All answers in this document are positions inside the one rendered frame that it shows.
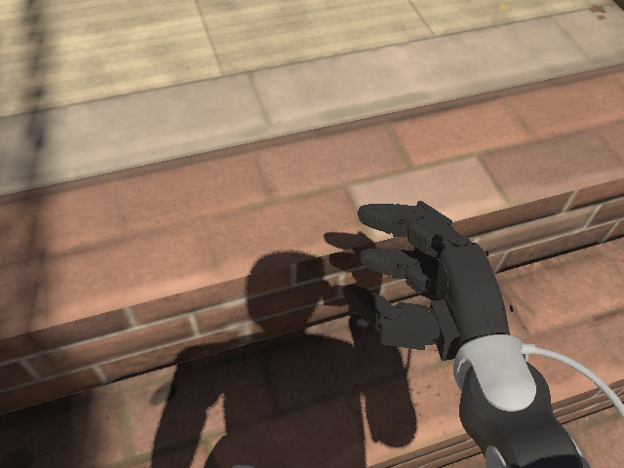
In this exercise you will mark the right robot hand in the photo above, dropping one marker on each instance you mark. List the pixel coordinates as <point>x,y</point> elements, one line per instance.
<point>445,267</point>

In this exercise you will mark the right robot forearm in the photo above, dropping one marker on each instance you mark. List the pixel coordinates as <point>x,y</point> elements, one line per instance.
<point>505,407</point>

